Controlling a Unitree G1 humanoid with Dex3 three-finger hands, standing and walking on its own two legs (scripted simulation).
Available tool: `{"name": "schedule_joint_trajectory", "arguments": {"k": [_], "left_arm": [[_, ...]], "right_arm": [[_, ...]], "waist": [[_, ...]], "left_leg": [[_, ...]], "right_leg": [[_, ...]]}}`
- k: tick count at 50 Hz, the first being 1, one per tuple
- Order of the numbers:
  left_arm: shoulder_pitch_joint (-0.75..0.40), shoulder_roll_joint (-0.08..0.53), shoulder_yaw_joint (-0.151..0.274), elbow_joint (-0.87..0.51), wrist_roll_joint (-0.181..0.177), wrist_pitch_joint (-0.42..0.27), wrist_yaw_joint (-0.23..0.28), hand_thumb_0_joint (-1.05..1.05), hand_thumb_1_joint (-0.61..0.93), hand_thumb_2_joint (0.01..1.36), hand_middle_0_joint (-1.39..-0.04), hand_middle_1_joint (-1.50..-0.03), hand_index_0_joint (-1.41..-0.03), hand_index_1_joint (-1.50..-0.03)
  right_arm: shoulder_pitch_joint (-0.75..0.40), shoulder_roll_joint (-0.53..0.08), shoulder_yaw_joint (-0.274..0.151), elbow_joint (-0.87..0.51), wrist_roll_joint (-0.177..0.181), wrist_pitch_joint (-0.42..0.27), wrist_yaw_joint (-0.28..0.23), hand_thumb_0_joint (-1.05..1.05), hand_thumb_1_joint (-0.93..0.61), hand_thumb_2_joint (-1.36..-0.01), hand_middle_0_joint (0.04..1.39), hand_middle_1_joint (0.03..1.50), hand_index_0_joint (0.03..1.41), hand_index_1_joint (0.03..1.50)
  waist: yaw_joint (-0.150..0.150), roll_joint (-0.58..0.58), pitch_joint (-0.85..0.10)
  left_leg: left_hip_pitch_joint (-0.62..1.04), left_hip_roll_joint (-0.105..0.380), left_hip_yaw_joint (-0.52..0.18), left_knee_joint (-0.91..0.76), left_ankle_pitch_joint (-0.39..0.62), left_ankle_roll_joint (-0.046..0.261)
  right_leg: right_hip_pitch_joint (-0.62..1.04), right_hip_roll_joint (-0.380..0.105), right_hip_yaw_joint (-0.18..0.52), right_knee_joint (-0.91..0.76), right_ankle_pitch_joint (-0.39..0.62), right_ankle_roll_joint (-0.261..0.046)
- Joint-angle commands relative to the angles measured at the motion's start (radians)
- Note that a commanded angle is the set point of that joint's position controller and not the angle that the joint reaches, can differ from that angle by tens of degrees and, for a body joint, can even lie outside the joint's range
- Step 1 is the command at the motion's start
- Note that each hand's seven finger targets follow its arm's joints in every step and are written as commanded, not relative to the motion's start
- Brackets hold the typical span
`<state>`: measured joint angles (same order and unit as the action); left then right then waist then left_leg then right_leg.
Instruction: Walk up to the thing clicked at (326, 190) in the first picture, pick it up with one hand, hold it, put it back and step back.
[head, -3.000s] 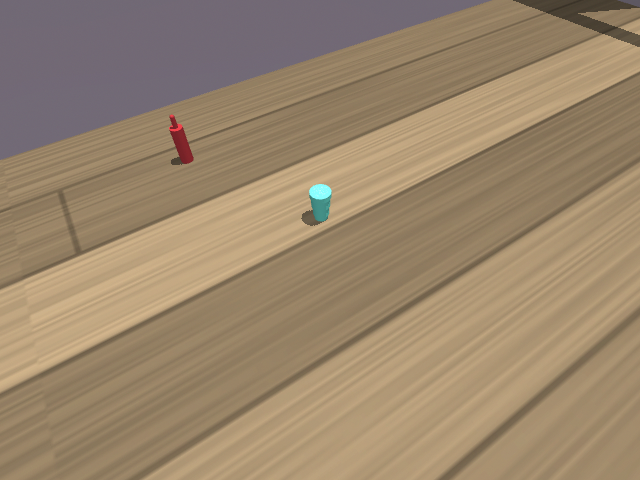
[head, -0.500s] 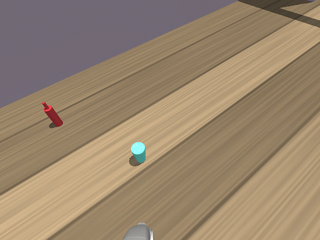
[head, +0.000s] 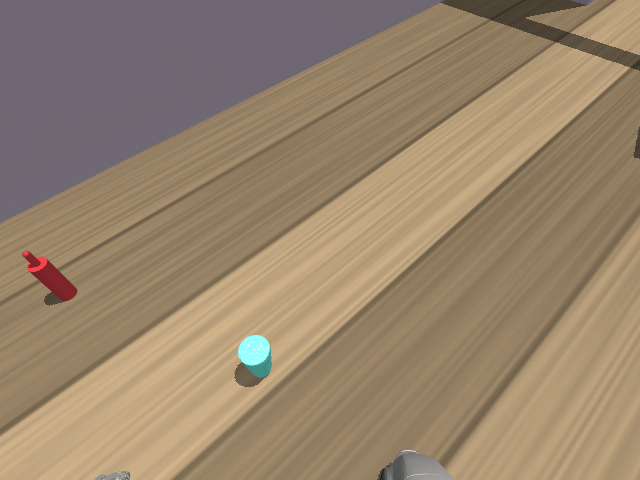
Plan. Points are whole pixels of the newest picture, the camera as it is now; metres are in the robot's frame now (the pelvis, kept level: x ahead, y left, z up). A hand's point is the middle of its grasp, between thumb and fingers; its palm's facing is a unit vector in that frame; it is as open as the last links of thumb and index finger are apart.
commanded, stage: walk up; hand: left
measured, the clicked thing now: (258, 359) +0.53 +0.23 -0.69
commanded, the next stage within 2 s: stand in 1.88 s
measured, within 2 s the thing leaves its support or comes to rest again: neither
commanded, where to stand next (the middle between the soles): +0.21 +0.02 m, yaw +1 degrees
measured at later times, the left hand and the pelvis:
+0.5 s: hand (131, 474) +0.17 +0.30 -0.16, palm faces -0.05 -0.93 -0.36, open 7.4 cm; pelvis +0.11 +0.02 -0.01, yaw +0 degrees
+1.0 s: hand (159, 405) +0.25 +0.27 -0.14, palm faces -0.04 -0.94 -0.35, open 7.4 cm; pelvis +0.15 +0.01 +0.01, yaw -1 degrees
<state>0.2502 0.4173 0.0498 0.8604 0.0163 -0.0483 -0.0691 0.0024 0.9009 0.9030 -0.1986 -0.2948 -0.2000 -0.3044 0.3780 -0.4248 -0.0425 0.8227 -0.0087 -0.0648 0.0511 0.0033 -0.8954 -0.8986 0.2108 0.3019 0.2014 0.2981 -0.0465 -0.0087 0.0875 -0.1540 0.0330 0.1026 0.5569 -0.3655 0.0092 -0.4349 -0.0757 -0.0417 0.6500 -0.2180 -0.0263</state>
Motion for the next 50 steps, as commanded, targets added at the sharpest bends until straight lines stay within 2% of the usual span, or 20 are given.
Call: {"name": "schedule_joint_trajectory", "arguments": {"k": [1, 2, 3, 5, 9, 15, 18, 19, 20, 21, 22, 25, 29, 31, 32, 33, 34, 38, 43, 50], "left_arm": [[0.177, 0.233, 0.088, -0.023, 0.002, -0.052, 0.034, 0.000, 0.900, 0.900, -0.200, -0.300, -0.200, -0.300], [0.241, 0.322, 0.112, -0.035, 0.005, -0.063, 0.045, 0.000, 0.900, 0.900, -0.200, -0.300, -0.200, -0.300], [0.219, 0.351, 0.109, -0.038, -0.010, -0.059, 0.044, 0.000, 0.900, 0.900, -0.200, -0.300, -0.200, -0.300], [0.125, 0.310, 0.094, -0.066, -0.028, -0.056, 0.050, 0.000, 0.900, 0.900, -0.200, -0.300, -0.200, -0.300], [0.067, 0.264, 0.076, -0.083, -0.012, -0.056, 0.050, 0.000, 0.900, 0.900, -0.200, -0.300, -0.200, -0.300], [0.023, 0.238, 0.047, -0.094, -0.003, -0.035, 0.061, 0.000, 0.900, 0.900, -0.200, -0.300, -0.200, -0.300], [-0.019, 0.197, 0.023, -0.085, -0.016, -0.009, 0.066, 0.000, 0.900, 0.900, -0.200, -0.300, -0.200, -0.300], [0.004, 0.146, 0.006, -0.085, -0.021, -0.001, 0.067, 0.000, 0.900, 0.900, -0.200, -0.300, -0.200, -0.300], [0.038, 0.114, -0.004, -0.100, -0.025, 0.002, 0.064, 0.000, 0.900, 0.900, -0.200, -0.300, -0.200, -0.300], [0.063, 0.200, 0.021, -0.050, -0.019, 0.018, 0.078, 0.000, 0.900, 0.900, -0.200, -0.300, -0.200, -0.300], [0.047, 0.224, 0.025, -0.029, -0.013, 0.022, 0.081, 0.000, 0.900, 0.900, -0.200, -0.300, -0.200, -0.300], [0.085, 0.210, 0.028, 0.023, -0.014, 0.019, 0.074, 0.000, 0.900, 0.900, -0.200, -0.300, -0.200, -0.300], [0.088, 0.162, 0.029, 0.069, -0.007, 0.011, 0.072, 0.000, 0.900, 0.900, -0.200, -0.300, -0.200, -0.300], [0.088, 0.164, 0.033, 0.092, 0.004, 0.005, 0.077, 0.000, 0.900, 0.900, -0.200, -0.300, -0.200, -0.300], [0.062, 0.190, 0.039, 0.085, 0.010, -0.001, 0.081, 0.000, 0.900, 0.900, -0.200, -0.300, -0.200, -0.300], [0.000, 0.237, 0.039, 0.066, 0.014, -0.010, 0.082, 0.000, 0.900, 0.900, -0.200, -0.300, -0.200, -0.300], [-0.071, 0.265, 0.037, 0.067, 0.003, -0.006, 0.075, 0.000, 0.900, 0.900, -0.200, -0.300, -0.200, -0.300], [-0.120, 0.185, 0.006, 0.092, -0.012, 0.001, 0.069, 0.000, 0.900, 0.900, -0.200, -0.300, -0.200, -0.300], [-0.133, 0.182, 0.000, 0.142, -0.020, 0.001, 0.072, 0.000, 0.900, 0.900, -0.200, -0.300, -0.200, -0.300], [-0.196, 0.163, -0.008, 0.186, -0.022, 0.014, 0.072, 0.000, 0.900, 0.900, -0.200, -0.300, -0.200, -0.300]], "right_arm": [[-0.025, -0.173, -0.052, -0.108, 0.010, -0.015, -0.019, 0.000, -0.900, -0.900, 0.200, 0.300, 0.200, 0.300], [0.001, -0.107, -0.029, -0.135, 0.010, -0.019, -0.018, 0.000, -0.900, -0.900, 0.200, 0.300, 0.200, 0.300], [-0.030, -0.194, -0.054, -0.110, 0.003, -0.006, -0.030, 0.000, -0.900, -0.900, 0.200, 0.300, 0.200, 0.300], [-0.035, -0.220, -0.064, -0.071, 0.007, 0.003, -0.034, 0.000, -0.900, -0.900, 0.200, 0.300, 0.200, 0.300], [0.014, -0.198, -0.068, -0.014, -0.001, 0.012, -0.007, 0.000, -0.900, -0.900, 0.200, 0.300, 0.200, 0.300], [-0.063, -0.135, -0.057, 0.000, -0.004, 0.013, -0.023, 0.000, -0.900, -0.900, 0.200, 0.300, 0.200, 0.300], [-0.028, -0.146, -0.059, 0.046, -0.006, -0.004, -0.043, 0.000, -0.900, -0.900, 0.200, 0.300, 0.200, 0.300], [-0.024, -0.199, -0.069, 0.049, -0.013, -0.010, -0.051, 0.000, -0.900, -0.900, 0.200, 0.300, 0.200, 0.300], [-0.007, -0.271, -0.083, 0.024, -0.017, -0.020, -0.050, 0.000, -0.900, -0.900, 0.200, 0.300, 0.200, 0.300], [-0.025, -0.336, -0.096, 0.028, 0.000, -0.015, -0.047, 0.000, -0.900, -0.900, 0.200, 0.300, 0.200, 0.300], [-0.071, -0.308, -0.094, 0.023, -0.003, -0.009, -0.051, 0.000, -0.900, -0.900, 0.200, 0.300, 0.200, 0.300], [-0.146, -0.256, -0.067, 0.016, -0.007, -0.009, -0.056, 0.000, -0.900, -0.900, 0.200, 0.300, 0.200, 0.300], [-0.208, -0.234, -0.048, 0.014, -0.005, 0.005, -0.053, 0.000, -0.900, -0.900, 0.200, 0.300, 0.200, 0.300], [-0.236, -0.198, -0.029, 0.016, 0.008, 0.017, -0.050, 0.000, -0.900, -0.900, 0.200, 0.300, 0.200, 0.300], [-0.236, -0.158, -0.014, 0.019, 0.014, 0.018, -0.050, 0.000, -0.900, -0.900, 0.200, 0.300, 0.200, 0.300], [-0.224, -0.126, -0.006, 0.024, 0.023, 0.022, -0.049, 0.000, -0.900, -0.900, 0.200, 0.300, 0.200, 0.300], [-0.223, -0.140, -0.013, 0.056, 0.022, 0.027, -0.053, 0.000, -0.900, -0.900, 0.200, 0.300, 0.200, 0.300], [-0.250, -0.186, -0.013, 0.122, 0.015, 0.013, -0.048, 0.000, -0.900, -0.900, 0.200, 0.300, 0.200, 0.300], [-0.286, -0.174, 0.002, 0.181, 0.016, 0.011, -0.052, 0.000, -0.900, -0.900, 0.200, 0.300, 0.200, 0.300], [-0.332, -0.165, 0.007, 0.240, 0.011, 0.019, -0.053, 0.000, -0.900, -0.900, 0.200, 0.300, 0.200, 0.300]], "waist": [[0.127, -0.078, -0.134], [0.142, -0.289, -0.191], [0.143, -0.206, -0.139], [0.100, -0.086, -0.029], [0.055, -0.153, -0.027], [0.055, -0.164, -0.061], [0.012, -0.065, -0.125], [0.012, 0.070, -0.140], [0.021, 0.212, -0.152], [0.009, 0.201, -0.149], [0.025, 0.146, -0.092], [0.057, 0.208, -0.079], [0.070, 0.194, -0.107], [0.089, 0.141, -0.116], [0.087, 0.073, -0.121], [0.049, -0.044, -0.098], [0.025, -0.079, -0.061], [0.036, -0.025, -0.077], [0.047, -0.006, -0.140], [0.052, 0.007, -0.122]], "left_leg": [[-0.249, 0.098, -0.075, 0.216, 0.252, 0.112], [-0.430, -0.009, -0.021, 0.495, -0.045, 0.053], [-0.523, -0.030, -0.094, 0.584, -0.195, 0.043], [-0.508, 0.039, -0.174, 0.601, -0.131, 0.034], [-0.368, 0.057, -0.118, 0.409, -0.010, 0.013], [-0.160, 0.026, -0.053, 0.149, 0.114, -0.011], [0.031, -0.020, -0.042, -0.034, 0.254, 0.011], [0.082, 0.095, -0.185, -0.107, 0.288, 0.042], [0.099, 0.295, -0.502, -0.219, 0.194, 0.120], [0.046, 0.375, -0.612, -0.255, 0.031, 0.242], [-0.011, 0.352, -0.580, -0.262, -0.045, 0.254], [-0.054, 0.248, -0.368, -0.199, 0.132, 0.191], [-0.162, 0.212, -0.256, -0.115, 0.261, 0.168], [-0.238, 0.177, -0.219, -0.046, 0.198, 0.113], [-0.265, 0.150, -0.192, -0.007, 0.179, 0.071], [-0.265, 0.070, -0.147, 0.052, 0.085, 0.022], [-0.142, 0.011, -0.093, 0.073, -0.043, 0.013], [-0.066, 0.105, -0.197, -0.090, 0.130, 0.050], [-0.031, 0.095, -0.157, -0.107, 0.313, 0.031], [-0.001, 0.106, -0.156, -0.189, 0.305, 0.023]], "right_leg": [[0.458, 0.021, 0.066, -0.199, -0.044, -0.052], [0.583, -0.261, 0.480, -0.296, -0.122, -0.144], [0.522, -0.363, 0.692, -0.367, -0.174, -0.259], [0.360, -0.321, 0.540, -0.377, -0.149, -0.263], [0.206, -0.173, 0.251, -0.364, -0.060, -0.200], [0.088, -0.160, 0.126, -0.241, 0.235, -0.187], [0.030, -0.102, 0.074, -0.023, 0.193, -0.116], [-0.038, -0.042, 0.036, 0.059, 0.048, -0.062], [-0.112, 0.070, -0.009, 0.207, -0.225, -0.008], [-0.095, 0.048, 0.061, 0.302, -0.399, -0.013], [-0.107, 0.026, 0.082, 0.351, -0.385, -0.010], [-0.053, -0.008, 0.081, 0.254, -0.279, -0.010], [0.157, 0.040, 0.007, 0.033, -0.163, -0.002], [0.280, 0.052, 0.011, -0.124, -0.036, -0.011], [0.305, -0.001, 0.091, -0.181, 0.002, -0.031], [0.219, -0.124, 0.294, -0.262, -0.026, -0.075], [0.064, -0.188, 0.331, -0.284, -0.108, -0.135], [0.095, -0.034, 0.123, -0.186, -0.006, -0.026], [0.234, -0.052, 0.124, -0.204, 0.163, -0.028], [0.268, -0.048, 0.106, -0.277, 0.127, -0.007]]}}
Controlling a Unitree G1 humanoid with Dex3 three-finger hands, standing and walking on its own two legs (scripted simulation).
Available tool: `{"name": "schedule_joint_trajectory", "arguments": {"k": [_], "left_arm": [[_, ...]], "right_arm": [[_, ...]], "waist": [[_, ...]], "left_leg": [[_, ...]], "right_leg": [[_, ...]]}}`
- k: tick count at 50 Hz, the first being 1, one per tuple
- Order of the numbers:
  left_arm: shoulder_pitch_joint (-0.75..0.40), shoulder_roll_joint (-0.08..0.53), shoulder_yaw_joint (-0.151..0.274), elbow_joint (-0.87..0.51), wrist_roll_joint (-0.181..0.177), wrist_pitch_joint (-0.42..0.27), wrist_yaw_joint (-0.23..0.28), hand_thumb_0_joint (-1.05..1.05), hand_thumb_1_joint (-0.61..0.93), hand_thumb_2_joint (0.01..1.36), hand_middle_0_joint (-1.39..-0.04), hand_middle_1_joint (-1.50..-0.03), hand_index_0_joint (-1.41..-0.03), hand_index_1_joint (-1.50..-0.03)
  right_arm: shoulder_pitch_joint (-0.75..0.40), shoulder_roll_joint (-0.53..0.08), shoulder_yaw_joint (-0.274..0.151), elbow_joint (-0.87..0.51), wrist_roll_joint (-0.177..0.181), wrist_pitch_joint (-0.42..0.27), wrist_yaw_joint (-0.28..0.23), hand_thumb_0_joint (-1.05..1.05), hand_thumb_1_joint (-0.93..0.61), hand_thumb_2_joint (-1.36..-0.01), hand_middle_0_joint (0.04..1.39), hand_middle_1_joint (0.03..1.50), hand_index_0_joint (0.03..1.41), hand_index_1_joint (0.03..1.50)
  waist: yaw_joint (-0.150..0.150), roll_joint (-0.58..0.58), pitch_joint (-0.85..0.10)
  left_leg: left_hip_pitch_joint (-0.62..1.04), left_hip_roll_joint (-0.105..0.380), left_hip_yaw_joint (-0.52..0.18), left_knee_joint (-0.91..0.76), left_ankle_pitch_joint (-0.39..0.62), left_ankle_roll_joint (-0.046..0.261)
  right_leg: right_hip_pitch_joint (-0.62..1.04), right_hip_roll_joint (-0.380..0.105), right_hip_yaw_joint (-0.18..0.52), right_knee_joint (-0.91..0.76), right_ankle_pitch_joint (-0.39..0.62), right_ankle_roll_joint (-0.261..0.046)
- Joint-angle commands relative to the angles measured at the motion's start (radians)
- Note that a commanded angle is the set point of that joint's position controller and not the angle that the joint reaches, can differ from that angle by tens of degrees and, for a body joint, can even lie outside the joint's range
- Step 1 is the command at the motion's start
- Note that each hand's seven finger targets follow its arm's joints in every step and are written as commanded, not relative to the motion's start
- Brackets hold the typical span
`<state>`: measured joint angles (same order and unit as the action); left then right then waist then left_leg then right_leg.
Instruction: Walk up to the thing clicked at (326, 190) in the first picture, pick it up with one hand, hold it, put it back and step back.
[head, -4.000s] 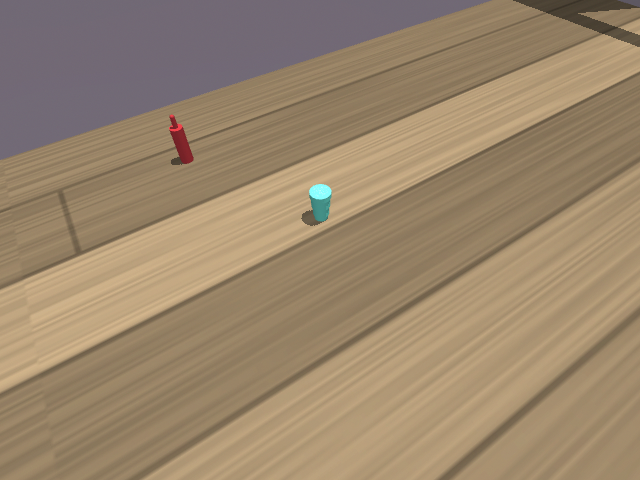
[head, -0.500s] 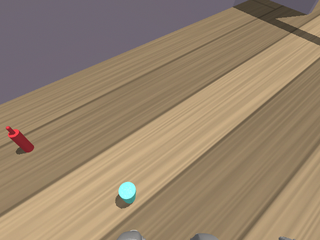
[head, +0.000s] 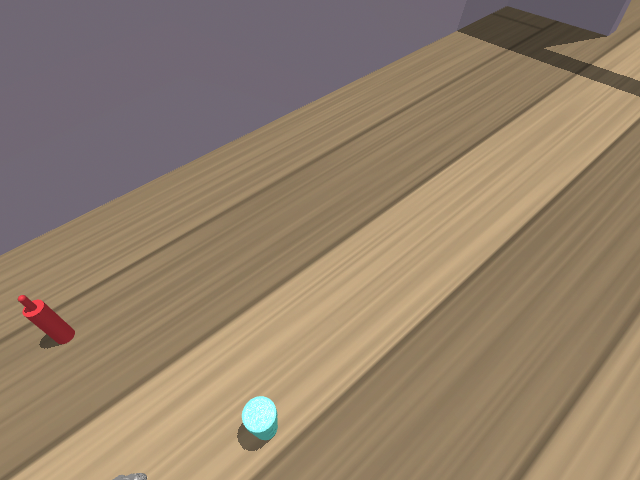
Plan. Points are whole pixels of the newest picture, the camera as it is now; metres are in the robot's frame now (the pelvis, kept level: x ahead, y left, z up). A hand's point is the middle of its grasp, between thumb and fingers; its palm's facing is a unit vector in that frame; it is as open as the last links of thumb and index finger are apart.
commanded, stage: walk up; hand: left
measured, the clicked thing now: (263, 421) +0.38 +0.22 -0.70
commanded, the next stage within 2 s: stand in 0.88 s
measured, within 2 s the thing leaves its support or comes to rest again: neither
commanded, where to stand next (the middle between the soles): +0.05 +0.01 m, yaw +2 degrees
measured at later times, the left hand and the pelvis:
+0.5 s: hand out of the picture +0.09 +0.25 -0.15, palm faces -0.04 -0.95 -0.32, open 7.4 cm; pelvis +0.01 +0.00 +0.01, yaw +0 degrees
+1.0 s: hand out of the picture +0.11 +0.25 -0.15, palm faces -0.03 -0.94 -0.33, open 7.4 cm; pelvis +0.02 +0.00 +0.01, yaw +0 degrees
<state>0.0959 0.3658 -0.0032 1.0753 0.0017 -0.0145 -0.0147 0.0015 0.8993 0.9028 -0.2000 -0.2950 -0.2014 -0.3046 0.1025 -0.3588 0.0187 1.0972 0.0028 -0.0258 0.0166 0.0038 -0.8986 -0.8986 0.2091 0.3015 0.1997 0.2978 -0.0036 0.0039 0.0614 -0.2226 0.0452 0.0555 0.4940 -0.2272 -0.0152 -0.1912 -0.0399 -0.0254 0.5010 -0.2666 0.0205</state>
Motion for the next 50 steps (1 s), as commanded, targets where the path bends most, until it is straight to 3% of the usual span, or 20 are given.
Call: {"name": "schedule_joint_trajectory", "arguments": {"k": [1, 8, 20, 25, 43, 46, 50], "left_arm": [[-0.048, 0.212, 0.043, -0.022, -0.006, -0.018, 0.018, 0.000, 0.900, 0.900, -0.200, -0.300, -0.200, -0.300], [-0.080, 0.207, 0.047, 0.006, -0.001, -0.017, 0.015, 0.000, 0.900, 0.900, -0.200, -0.300, -0.200, -0.300], [-0.087, 0.198, 0.048, 0.020, 0.006, -0.014, 0.011, 0.000, 0.900, 0.900, -0.200, -0.300, -0.200, -0.300], [-0.072, 0.195, 0.050, 0.026, 0.005, -0.014, 0.012, 0.000, 0.900, 0.900, -0.200, -0.300, -0.200, -0.300], [-0.062, 0.187, 0.050, 0.022, 0.009, -0.012, 0.019, 0.000, 0.900, 0.900, -0.200, -0.300, -0.200, -0.300], [-0.055, 0.193, 0.047, 0.016, 0.002, -0.018, 0.025, 0.000, 0.900, 0.900, -0.200, -0.300, -0.200, -0.300], [-0.051, 0.190, 0.045, 0.013, 0.005, -0.018, 0.025, 0.000, 0.900, 0.900, -0.200, -0.300, -0.200, -0.300]], "right_arm": [[-0.064, -0.229, -0.054, -0.029, -0.001, -0.020, -0.018, 0.000, -0.900, -0.900, 0.200, 0.300, 0.200, 0.300], [-0.078, -0.219, -0.054, -0.004, -0.006, -0.016, -0.019, 0.000, -0.900, -0.900, 0.200, 0.300, 0.200, 0.300], [-0.076, -0.215, -0.053, 0.008, -0.010, -0.017, -0.019, 0.000, -0.900, -0.900, 0.200, 0.300, 0.200, 0.300], [-0.069, -0.214, -0.057, 0.008, -0.011, -0.019, -0.021, 0.000, -0.900, -0.900, 0.200, 0.300, 0.200, 0.300], [-0.066, -0.204, -0.065, -0.002, -0.011, -0.010, -0.022, 0.000, -0.900, -0.900, 0.200, 0.300, 0.200, 0.300], [-0.078, -0.204, -0.066, -0.003, -0.012, -0.007, -0.024, 0.000, -0.900, -0.900, 0.200, 0.300, 0.200, 0.300], [-0.088, -0.201, -0.066, -0.004, -0.009, -0.006, -0.024, 0.000, -0.900, -0.900, 0.200, 0.300, 0.200, 0.300]], "waist": [[0.009, -0.006, -0.101], [0.002, -0.009, -0.103], [-0.002, 0.001, -0.084], [0.001, -0.003, -0.110], [-0.005, -0.010, -0.109], [-0.001, 0.000, -0.111], [-0.002, 0.009, -0.128]], "left_leg": [[0.076, 0.096, -0.109, -0.135, 0.168, 0.047], [0.107, 0.092, -0.090, -0.166, 0.177, 0.034], [0.099, 0.089, -0.096, -0.216, 0.082, 0.031], [0.137, 0.093, -0.092, -0.205, 0.169, 0.030], [0.150, 0.093, -0.086, -0.203, 0.218, 0.031], [0.155, 0.114, -0.091, -0.202, 0.327, 0.025], [0.177, 0.113, -0.086, -0.207, 0.315, 0.024]], "right_leg": [[0.031, -0.085, 0.089, -0.137, 0.176, -0.053], [0.058, -0.088, 0.087, -0.196, 0.190, -0.046], [0.054, -0.086, 0.094, -0.237, 0.127, -0.040], [0.065, -0.086, 0.089, -0.227, 0.188, -0.035], [0.083, -0.086, 0.075, -0.229, 0.241, -0.029], [0.106, -0.104, 0.073, -0.214, 0.325, -0.029], [0.117, -0.105, 0.072, -0.222, 0.316, -0.027]]}}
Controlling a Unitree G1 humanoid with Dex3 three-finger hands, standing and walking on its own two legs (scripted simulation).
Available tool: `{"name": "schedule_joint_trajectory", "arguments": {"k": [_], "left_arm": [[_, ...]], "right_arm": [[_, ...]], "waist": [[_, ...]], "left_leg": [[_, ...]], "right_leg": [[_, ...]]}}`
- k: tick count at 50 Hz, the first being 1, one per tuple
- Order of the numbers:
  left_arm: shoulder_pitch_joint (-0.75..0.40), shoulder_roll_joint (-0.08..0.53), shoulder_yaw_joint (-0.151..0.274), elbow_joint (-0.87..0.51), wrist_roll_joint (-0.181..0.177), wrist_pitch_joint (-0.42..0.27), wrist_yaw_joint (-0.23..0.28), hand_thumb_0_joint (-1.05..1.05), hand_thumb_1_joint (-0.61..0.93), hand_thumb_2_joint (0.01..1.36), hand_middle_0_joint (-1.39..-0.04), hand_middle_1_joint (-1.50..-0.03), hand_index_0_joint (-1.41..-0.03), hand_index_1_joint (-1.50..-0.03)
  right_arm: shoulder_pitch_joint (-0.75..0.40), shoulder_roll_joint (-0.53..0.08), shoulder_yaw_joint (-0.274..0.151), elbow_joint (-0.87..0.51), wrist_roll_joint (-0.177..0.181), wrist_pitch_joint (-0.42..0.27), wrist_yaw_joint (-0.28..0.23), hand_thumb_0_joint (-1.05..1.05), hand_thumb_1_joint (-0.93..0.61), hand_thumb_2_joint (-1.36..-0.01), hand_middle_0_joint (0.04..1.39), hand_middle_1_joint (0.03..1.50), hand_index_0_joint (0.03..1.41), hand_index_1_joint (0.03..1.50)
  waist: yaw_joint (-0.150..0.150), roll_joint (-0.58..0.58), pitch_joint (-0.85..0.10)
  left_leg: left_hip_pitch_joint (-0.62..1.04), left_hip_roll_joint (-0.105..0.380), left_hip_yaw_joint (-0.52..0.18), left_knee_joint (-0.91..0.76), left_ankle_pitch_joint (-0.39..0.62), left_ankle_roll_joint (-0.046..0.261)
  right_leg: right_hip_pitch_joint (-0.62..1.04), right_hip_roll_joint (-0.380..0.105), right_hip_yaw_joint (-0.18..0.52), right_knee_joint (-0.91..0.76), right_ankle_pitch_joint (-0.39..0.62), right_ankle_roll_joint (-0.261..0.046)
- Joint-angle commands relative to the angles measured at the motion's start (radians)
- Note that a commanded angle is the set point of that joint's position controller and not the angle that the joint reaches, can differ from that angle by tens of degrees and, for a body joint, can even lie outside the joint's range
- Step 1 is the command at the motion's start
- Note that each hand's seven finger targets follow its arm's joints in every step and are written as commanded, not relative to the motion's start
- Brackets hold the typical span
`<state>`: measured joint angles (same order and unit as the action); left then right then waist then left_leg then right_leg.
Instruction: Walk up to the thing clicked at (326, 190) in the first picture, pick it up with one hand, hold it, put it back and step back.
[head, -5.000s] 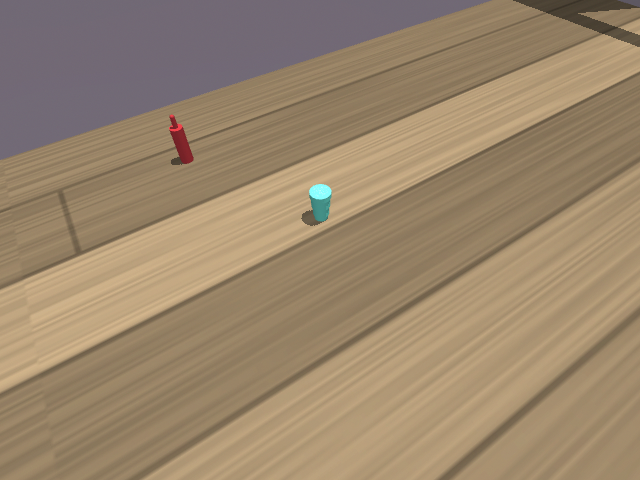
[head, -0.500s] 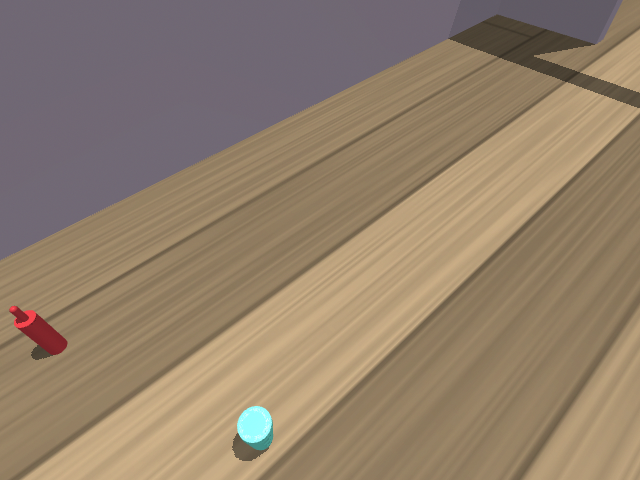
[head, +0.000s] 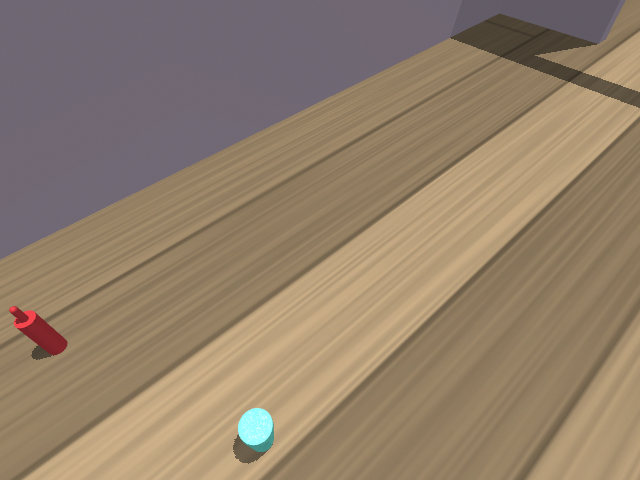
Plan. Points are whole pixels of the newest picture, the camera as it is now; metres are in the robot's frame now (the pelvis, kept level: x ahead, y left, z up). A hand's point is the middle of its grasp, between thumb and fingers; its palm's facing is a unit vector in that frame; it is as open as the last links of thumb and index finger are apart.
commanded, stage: stand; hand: left
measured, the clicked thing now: (259, 433) +0.36 +0.22 -0.71
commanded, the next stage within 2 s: none
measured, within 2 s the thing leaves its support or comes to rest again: neither
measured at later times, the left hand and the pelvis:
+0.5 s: hand out of the picture +0.06 +0.25 -0.16, palm faces -0.03 -0.94 -0.34, open 7.4 cm; pelvis -0.01 +0.00 +0.00, yaw +0 degrees
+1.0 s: hand out of the picture +0.06 +0.25 -0.16, palm faces -0.03 -0.94 -0.33, open 7.4 cm; pelvis -0.01 -0.01 +0.00, yaw +1 degrees
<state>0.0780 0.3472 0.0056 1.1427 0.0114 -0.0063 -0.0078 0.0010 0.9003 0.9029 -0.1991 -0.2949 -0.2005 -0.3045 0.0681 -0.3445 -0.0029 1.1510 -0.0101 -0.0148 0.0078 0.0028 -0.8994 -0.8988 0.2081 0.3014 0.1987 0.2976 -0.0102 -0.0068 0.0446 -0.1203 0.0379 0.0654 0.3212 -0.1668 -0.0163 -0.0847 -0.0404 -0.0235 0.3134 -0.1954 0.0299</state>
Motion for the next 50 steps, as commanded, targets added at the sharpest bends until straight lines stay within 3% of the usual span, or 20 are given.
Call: {"name": "schedule_joint_trajectory", "arguments": {"k": [1, 4, 10, 14, 27, 36, 50], "left_arm": [[-0.036, 0.212, 0.038, -0.055, -0.006, -0.025, 0.017, 0.000, 0.900, 0.900, -0.200, -0.300, -0.200, -0.300], [-0.037, 0.213, 0.036, -0.058, -0.005, -0.024, 0.017, 0.000, 0.900, 0.900, -0.200, -0.300, -0.200, -0.300], [-0.040, 0.217, 0.035, -0.059, -0.004, -0.021, 0.016, 0.000, 0.900, 0.900, -0.200, -0.300, -0.200, -0.300], [-0.033, 0.216, 0.033, -0.060, -0.002, -0.022, 0.014, 0.000, 0.900, 0.900, -0.200, -0.300, -0.200, -0.300], [-0.009, 0.221, 0.032, -0.063, -0.004, -0.022, 0.014, 0.000, 0.900, 0.900, -0.200, -0.300, -0.200, -0.300], [0.001, 0.224, 0.031, -0.063, -0.003, -0.022, 0.014, 0.000, 0.900, 0.900, -0.200, -0.300, -0.200, -0.300], [-0.006, 0.222, 0.030, -0.074, -0.003, -0.025, 0.016, 0.000, 0.900, 0.900, -0.200, -0.300, -0.200, -0.301]], "right_arm": [[-0.047, -0.211, -0.043, -0.058, 0.003, -0.018, -0.015, 0.000, -0.900, -0.900, 0.200, 0.300, 0.200, 0.300], [-0.053, -0.211, -0.041, -0.057, 0.003, -0.019, -0.014, 0.000, -0.900, -0.900, 0.200, 0.300, 0.200, 0.300], [-0.056, -0.208, -0.039, -0.056, 0.002, -0.014, -0.012, 0.000, -0.900, -0.900, 0.200, 0.300, 0.200, 0.300], [-0.048, -0.212, -0.040, -0.055, 0.001, -0.014, -0.009, 0.000, -0.900, -0.900, 0.200, 0.300, 0.200, 0.300], [-0.027, -0.215, -0.039, -0.051, 0.000, -0.014, -0.008, 0.000, -0.900, -0.900, 0.200, 0.300, 0.200, 0.300], [-0.013, -0.212, -0.036, -0.054, 0.000, -0.011, -0.008, 0.000, -0.900, -0.900, 0.200, 0.300, 0.200, 0.300], [-0.012, -0.222, -0.037, -0.064, 0.000, -0.014, -0.011, 0.000, -0.900, -0.900, 0.200, 0.300, 0.200, 0.300]], "waist": [[0.002, 0.016, -0.109], [0.004, 0.020, -0.095], [0.003, 0.011, -0.056], [0.002, -0.002, -0.058], [0.006, 0.004, -0.070], [0.003, -0.004, -0.042], [0.006, 0.017, -0.078]], "left_leg": [[0.071, 0.117, -0.094, -0.043, 0.238, 0.023], [0.072, 0.117, -0.095, -0.049, 0.234, 0.020], [0.031, 0.110, -0.102, -0.073, 0.109, 0.017], [0.029, 0.108, -0.106, -0.074, 0.084, 0.019], [0.044, 0.112, -0.113, -0.061, 0.113, 0.023], [0.021, 0.104, -0.115, -0.065, 0.049, 0.020], [0.039, 0.116, -0.114, -0.043, 0.157, 0.025]], "right_leg": [[0.011, -0.105, 0.075, -0.039, 0.228, -0.037], [0.002, -0.104, 0.074, -0.041, 0.214, -0.038], [-0.021, -0.099, 0.075, -0.066, 0.101, -0.038], [-0.034, -0.100, 0.077, -0.072, 0.076, -0.040], [-0.035, -0.102, 0.082, -0.067, 0.094, -0.045], [-0.056, -0.097, 0.080, -0.076, 0.035, -0.041], [-0.018, -0.106, 0.078, -0.054, 0.140, -0.046]]}}
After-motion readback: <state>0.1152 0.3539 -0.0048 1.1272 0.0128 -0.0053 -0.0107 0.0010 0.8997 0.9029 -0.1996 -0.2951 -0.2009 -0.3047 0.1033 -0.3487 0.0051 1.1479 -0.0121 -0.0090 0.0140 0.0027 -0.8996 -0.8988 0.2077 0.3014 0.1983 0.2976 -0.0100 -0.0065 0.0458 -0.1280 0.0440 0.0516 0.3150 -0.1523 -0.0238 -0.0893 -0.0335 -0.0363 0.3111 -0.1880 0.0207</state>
